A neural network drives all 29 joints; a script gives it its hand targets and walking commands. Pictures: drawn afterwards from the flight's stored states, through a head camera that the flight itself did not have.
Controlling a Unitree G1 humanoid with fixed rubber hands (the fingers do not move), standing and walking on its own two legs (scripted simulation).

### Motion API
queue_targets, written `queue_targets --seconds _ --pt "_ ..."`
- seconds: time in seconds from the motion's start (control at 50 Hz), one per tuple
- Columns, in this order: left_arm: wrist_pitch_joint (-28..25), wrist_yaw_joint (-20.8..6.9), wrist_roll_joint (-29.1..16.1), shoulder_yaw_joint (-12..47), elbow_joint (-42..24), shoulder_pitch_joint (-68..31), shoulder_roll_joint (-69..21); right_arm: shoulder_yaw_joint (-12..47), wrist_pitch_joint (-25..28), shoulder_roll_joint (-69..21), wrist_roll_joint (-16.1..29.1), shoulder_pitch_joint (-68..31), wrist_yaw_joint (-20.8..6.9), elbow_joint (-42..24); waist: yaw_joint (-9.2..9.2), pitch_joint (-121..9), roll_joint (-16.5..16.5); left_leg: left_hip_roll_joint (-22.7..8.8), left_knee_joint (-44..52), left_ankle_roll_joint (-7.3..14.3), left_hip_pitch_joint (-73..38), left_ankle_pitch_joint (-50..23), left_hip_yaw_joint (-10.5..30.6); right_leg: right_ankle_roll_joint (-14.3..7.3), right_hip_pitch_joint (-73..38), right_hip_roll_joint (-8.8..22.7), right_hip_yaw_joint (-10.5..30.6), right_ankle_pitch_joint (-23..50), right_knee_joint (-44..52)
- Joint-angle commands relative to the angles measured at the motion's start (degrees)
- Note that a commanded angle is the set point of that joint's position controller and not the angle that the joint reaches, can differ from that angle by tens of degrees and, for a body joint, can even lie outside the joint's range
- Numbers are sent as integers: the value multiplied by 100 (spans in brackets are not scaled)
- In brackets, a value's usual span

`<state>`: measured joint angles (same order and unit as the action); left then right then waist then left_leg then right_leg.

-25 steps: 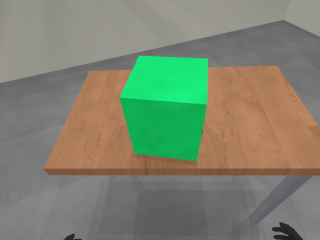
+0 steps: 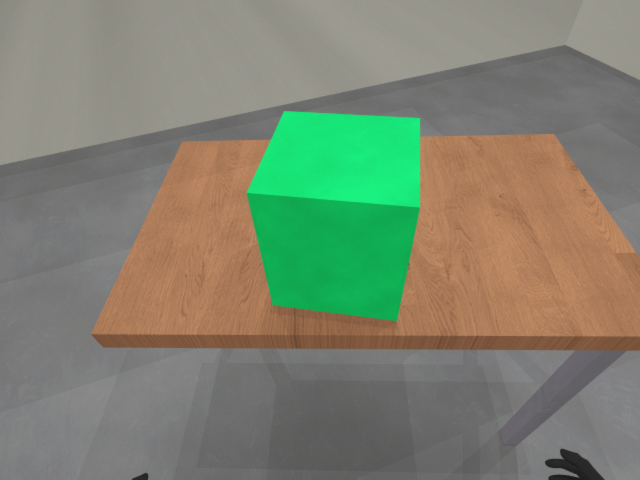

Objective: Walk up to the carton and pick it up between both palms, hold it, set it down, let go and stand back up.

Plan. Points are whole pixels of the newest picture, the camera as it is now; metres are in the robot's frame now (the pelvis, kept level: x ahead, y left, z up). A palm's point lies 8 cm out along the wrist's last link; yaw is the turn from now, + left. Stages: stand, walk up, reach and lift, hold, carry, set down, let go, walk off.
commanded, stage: stand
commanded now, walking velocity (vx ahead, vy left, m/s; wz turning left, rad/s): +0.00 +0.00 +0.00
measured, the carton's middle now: (341, 217) +0.49 +0.00 +0.04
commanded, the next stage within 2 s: none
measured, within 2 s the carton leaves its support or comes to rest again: neither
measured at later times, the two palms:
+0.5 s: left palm out of the picture +0.07 +0.29 -0.10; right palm out of the picture +0.10 -0.30 -0.09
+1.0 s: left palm out of the picture +0.07 +0.29 -0.10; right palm out of the picture +0.10 -0.30 -0.08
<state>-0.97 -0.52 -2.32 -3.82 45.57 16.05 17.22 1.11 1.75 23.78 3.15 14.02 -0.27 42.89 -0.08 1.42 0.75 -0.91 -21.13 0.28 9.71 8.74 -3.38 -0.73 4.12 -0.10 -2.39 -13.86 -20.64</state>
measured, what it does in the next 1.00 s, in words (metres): stands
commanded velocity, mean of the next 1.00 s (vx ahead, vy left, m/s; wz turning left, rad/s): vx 0.00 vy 0.00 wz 0.00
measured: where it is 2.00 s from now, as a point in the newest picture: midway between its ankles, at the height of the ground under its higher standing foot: outside the picture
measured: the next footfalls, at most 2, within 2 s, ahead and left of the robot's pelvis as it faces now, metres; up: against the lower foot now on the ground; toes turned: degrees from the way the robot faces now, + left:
none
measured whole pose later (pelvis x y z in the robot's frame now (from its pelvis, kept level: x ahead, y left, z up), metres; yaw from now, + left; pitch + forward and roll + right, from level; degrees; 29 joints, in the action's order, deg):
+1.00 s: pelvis +0.00 +0.01 +0.00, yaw +0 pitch -3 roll +0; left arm -1.0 -0.5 -2.3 -3.8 47.4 15.9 17.2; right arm 1.1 1.8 23.8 3.1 14.0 0.0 44.0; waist -0.1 1.8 0.4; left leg -0.5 -21.1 0.9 9.7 8.6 -3.4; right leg -0.1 3.6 0.3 -2.4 -13.2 -19.6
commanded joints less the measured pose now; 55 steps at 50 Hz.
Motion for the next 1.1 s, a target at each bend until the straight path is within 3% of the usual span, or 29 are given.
queue_targets --seconds 0.0,0.04,0.1,0.16,0.18,0.24,0.28,0.3,0.32,0.34,0.36,0.38,0.4,0.44,0.46,0.5,0.54,0.58,0.6,0.72,0.74,0.84,0.88,0.9,0.92,0.94,1.02,1.04,1.08 --pt "-89 36 356 -208 -4 -436 1297 -275 130 825 -502 -456 80 340 38 122 -384 -795 232 267 -134 -571 838 -185 538 796 575 364 505" --pt "-110 15 355 -230 45 -579 1483 -341 102 1018 -547 -518 58 275 132 211 10 -675 266 227 -302 -196 819 -192 708 756 700 208 615" --pt "-109 8 334 -235 121 -502 1504 -353 105 1078 -502 -525 25 354 39 337 3 -762 236 326 -62 -305 826 -157 458 787 704 109 619" --pt "-139 48 335 -158 56 -565 1429 -315 108 851 -491 -535 21 371 71 209 -439 -755 324 271 -84 -637 861 -164 430 842 656 508 591" --pt "-147 17 308 -210 92 -366 1402 -393 134 981 -537 -333 54 310 -3 85 -5 -732 200 339 -67 -597 811 -202 207 917 707 556 606" --pt "-145 14 280 -221 143 -371 1424 -271 114 816 -436 -373 39 325 48 -166 -379 -770 160 322 -311 -1003 782 -162 148 866 594 870 431" --pt "-134 8 319 -264 177 -497 1536 -356 148 917 -458 -691 8 300 -53 -190 -191 -707 98 257 -427 -1093 750 -94 303 766 591 975 457" --pt "-104 -18 318 -242 71 -702 1446 -312 134 786 -421 -656 25 273 46 -209 -414 -732 123 235 -341 -1053 776 -95 81 733 532 1020 387" --pt "-66 -18 291 -183 111 -601 1323 -290 121 884 -441 -559 38 336 72 -256 -30 -862 63 247 -345 -1047 809 -125 144 893 581 868 492" --pt "-120 -8 262 -170 126 -550 1335 -310 110 787 -461 -407 58 328 72 -230 -369 -744 99 277 -316 -947 805 -127 156 817 584 919 511" --pt "-130 55 286 -144 155 -488 1270 -342 119 951 -486 -648 128 314 8 27 -339 -758 191 252 -341 -1132 803 -114 241 805 644 1021 540" --pt "-175 57 275 -147 84 -580 1307 -388 127 1023 -470 -685 117 272 -9 -243 23 -808 102 315 -218 -1232 813 -120 -141 890 595 1132 484" --pt "-132 54 343 -179 157 -679 1479 -355 98 871 -437 -556 43 296 103 -454 -207 -725 189 280 -416 -1027 797 -145 -84 820 576 1025 401" --pt "-134 49 340 -163 186 -467 1255 -295 112 726 -463 -676 54 273 -73 -52 -393 -790 37 282 -298 -1200 816 -105 172 849 610 1196 512" --pt "-131 54 337 -151 126 -520 1311 -308 125 831 -426 -468 31 294 53 -273 -477 -798 133 263 -372 -945 863 -177 101 887 596 1086 550" --pt "-122 36 288 -185 202 -502 1311 -277 117 836 -446 -321 49 439 88 -46 -95 -762 172 257 -337 -902 717 -137 273 869 600 742 561" --pt "-109 61 267 -230 129 -526 1478 -322 127 985 -434 -646 32 375 -11 137 -189 -761 236 319 -250 -937 823 -166 373 889 708 761 563" --pt "-83 43 309 -186 187 -655 1503 -295 131 930 -456 -476 29 379 87 223 -426 -710 195 287 -359 -534 835 -110 535 772 529 379 680" --pt "-89 53 307 -162 308 -478 1440 -318 152 984 -477 -417 68 381 51 144 14 -712 332 246 -239 -683 841 -170 365 812 666 333 659" --pt "-143 47 306 -175 178 -551 1520 -272 128 887 -482 -544 65 305 -19 183 -562 -674 340 339 -153 -686 886 -142 366 827 667 704 502" --pt "-87 71 266 -177 221 -563 1425 -311 140 1108 -486 -583 64 370 6 54 9 -743 251 327 -206 -746 839 -159 310 852 704 651 600" --pt "-146 28 288 -221 147 -611 1483 -348 140 1020 -448 -534 64 443 30 -64 -533 -738 203 299 -316 -882 843 -87 283 832 639 839 576" --pt "-110 65 318 -190 174 -374 1365 -299 156 984 -522 -455 76 378 66 -68 17 -738 273 275 -349 -763 864 -102 239 804 544 657 549" --pt "-133 53 281 -177 241 -509 1423 -316 155 969 -479 -672 72 312 -24 59 -99 -752 200 284 -282 -818 908 -119 266 823 685 619 710" --pt "-150 39 347 -133 232 -518 1359 -370 105 955 -464 -557 33 335 105 -240 -233 -784 280 344 -306 -723 908 -152 122 856 624 568 625" --pt "-130 1 285 -195 209 -529 1326 -321 131 973 -476 -560 74 255 -11 163 -452 -713 116 289 -247 -815 793 -130 435 794 572 576 589" --pt "-139 -40 327 -255 255 -385 1632 -240 117 776 -464 -669 13 377 15 39 -45 -724 307 211 -496 -633 850 -111 633 737 565 134 583" --pt "-95 -10 327 -217 262 -464 1406 -316 129 1027 -483 -388 59 401 5 288 -272 -752 219 329 -174 -640 880 -125 376 781 567 267 583" --pt "-119 -2 334 -225 307 -501 1431 -295 169 1038 -517 -303 24 441 66 273 -224 -698 332 268 -67 -507 914 -142 396 809 578 98 551"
